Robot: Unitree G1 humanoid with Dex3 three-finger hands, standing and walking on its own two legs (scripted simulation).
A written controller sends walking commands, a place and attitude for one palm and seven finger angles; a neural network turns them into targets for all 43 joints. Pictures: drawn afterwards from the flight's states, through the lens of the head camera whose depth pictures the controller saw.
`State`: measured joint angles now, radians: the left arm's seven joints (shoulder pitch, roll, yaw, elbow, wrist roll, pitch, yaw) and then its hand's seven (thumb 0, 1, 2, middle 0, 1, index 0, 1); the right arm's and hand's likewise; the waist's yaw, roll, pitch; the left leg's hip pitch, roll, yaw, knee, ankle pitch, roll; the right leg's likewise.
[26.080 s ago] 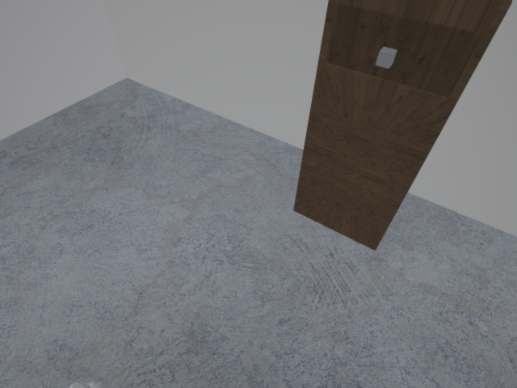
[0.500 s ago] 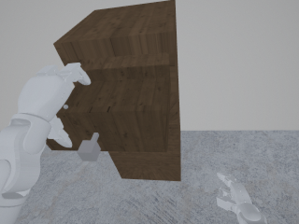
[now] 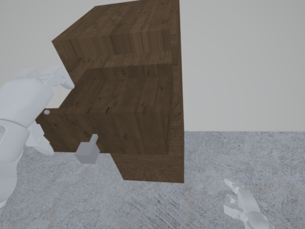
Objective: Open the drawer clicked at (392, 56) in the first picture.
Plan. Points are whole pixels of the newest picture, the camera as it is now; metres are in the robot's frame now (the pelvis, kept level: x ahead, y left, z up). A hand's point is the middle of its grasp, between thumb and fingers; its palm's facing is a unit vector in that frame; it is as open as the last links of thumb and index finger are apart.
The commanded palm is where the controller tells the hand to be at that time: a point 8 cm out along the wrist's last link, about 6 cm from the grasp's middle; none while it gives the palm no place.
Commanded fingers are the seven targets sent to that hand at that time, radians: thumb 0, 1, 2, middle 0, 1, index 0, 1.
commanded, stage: draw the hand back to the body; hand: left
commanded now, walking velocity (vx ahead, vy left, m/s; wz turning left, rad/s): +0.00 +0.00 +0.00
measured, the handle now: (90, 146) +0.28 +0.21 +0.11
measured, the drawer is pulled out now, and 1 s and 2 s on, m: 0.30 0.30 0.30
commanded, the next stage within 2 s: step back with the hand held close in 1.30 s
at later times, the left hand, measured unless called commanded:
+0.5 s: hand (27, 109) +0.21 +0.21 +0.31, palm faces +0.45 -0.80 -0.40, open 13.4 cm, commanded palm +0.17 +0.26 +0.31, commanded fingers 0.00 -0.12 0.47 -0.27 -0.95 -0.27 -0.95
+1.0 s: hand (15, 105) +0.22 +0.25 +0.30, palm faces +0.54 -0.77 -0.34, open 9.5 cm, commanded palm +0.17 +0.30 +0.30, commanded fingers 0.00 0.76 0.84 -0.21 -0.39 -0.21 -0.39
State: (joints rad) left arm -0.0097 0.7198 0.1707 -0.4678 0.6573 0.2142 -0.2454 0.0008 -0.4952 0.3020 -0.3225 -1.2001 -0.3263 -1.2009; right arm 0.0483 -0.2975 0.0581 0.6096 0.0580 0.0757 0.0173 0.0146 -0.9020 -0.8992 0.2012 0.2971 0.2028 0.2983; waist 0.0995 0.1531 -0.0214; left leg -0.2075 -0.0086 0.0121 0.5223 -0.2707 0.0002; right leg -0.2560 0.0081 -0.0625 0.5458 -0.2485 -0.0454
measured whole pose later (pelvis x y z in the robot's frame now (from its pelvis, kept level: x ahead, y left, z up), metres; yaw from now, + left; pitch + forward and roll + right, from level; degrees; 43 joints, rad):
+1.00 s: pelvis +0.04 +0.02 +0.01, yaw -1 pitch -4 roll -1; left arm 0.27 0.40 0.51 -0.65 -0.10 -0.20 0.10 0.00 0.41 0.70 -0.25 -0.61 -0.25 -0.61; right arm 0.15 -0.22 0.01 0.66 0.02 -0.11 -0.05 0.01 -0.90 -0.90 0.20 0.30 0.20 0.30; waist 0.06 0.08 0.01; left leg -0.10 0.00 0.02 0.45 -0.29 0.02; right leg -0.12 0.03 -0.05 0.41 -0.23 -0.03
